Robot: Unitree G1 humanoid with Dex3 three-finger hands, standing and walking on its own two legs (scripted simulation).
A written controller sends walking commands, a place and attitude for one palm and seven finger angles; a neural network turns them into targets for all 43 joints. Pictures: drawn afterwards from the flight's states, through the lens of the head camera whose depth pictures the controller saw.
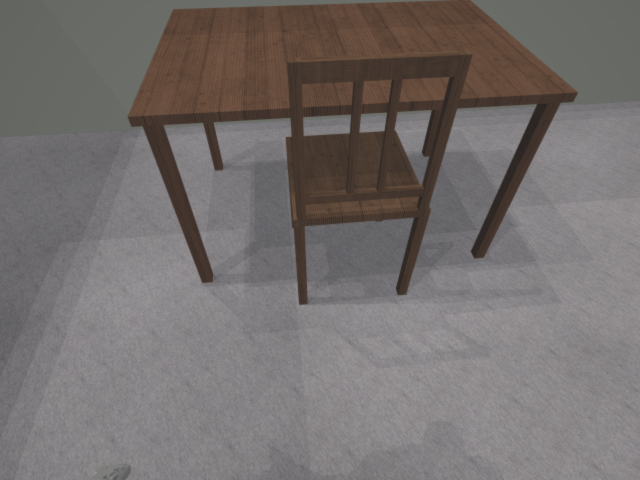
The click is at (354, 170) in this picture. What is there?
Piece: chair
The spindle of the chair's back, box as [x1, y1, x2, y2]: [346, 81, 363, 193]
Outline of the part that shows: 363,81 353,82 346,183 347,193 353,193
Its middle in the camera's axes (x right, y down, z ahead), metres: +0.08 -0.24 +0.96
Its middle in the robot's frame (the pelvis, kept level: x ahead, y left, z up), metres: +0.88 -0.04 -0.07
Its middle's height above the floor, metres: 0.70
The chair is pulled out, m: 0.00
